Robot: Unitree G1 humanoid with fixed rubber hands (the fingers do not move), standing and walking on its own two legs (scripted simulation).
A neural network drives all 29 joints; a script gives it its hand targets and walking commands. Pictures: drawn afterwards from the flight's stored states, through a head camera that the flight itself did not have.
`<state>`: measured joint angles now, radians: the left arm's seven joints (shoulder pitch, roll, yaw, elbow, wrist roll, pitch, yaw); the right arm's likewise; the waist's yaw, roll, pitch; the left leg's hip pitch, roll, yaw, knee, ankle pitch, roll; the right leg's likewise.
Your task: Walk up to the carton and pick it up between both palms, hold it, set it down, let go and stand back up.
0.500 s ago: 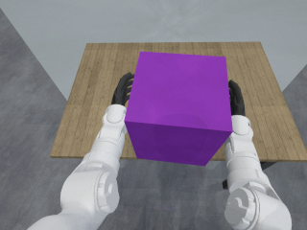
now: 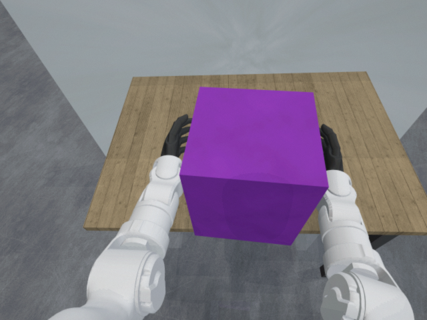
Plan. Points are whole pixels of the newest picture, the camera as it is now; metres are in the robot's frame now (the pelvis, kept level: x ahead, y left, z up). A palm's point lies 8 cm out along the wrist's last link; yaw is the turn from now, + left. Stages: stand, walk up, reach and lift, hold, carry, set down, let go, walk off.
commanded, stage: reach and lift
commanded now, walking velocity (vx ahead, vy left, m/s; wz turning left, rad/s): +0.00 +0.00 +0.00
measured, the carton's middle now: (248, 171) +0.41 -0.10 +0.01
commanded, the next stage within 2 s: none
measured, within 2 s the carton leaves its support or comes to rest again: neither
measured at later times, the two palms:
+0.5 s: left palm (168, 138) +0.42 +0.04 +0.13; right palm (358, 148) +0.36 -0.25 +0.12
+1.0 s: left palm (149, 143) +0.38 +0.06 +0.17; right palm (362, 156) +0.32 -0.23 +0.15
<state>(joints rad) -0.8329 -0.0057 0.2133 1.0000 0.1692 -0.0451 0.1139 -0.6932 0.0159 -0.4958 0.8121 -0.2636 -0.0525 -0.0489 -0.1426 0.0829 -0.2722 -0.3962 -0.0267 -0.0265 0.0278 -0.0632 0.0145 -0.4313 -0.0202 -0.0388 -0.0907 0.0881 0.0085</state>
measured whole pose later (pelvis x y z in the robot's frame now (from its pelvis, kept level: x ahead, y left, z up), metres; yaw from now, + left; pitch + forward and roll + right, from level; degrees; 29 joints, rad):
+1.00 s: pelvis -0.04 +0.00 +0.01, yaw +1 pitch +8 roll +0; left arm -0.75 -0.06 0.28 0.48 0.24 0.50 0.00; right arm -0.66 0.01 -0.30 0.46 -0.11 0.43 -0.10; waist -0.18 0.04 -0.16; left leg -0.07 -0.02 -0.04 -0.05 -0.01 0.02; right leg -0.13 -0.02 -0.05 -0.09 0.09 0.01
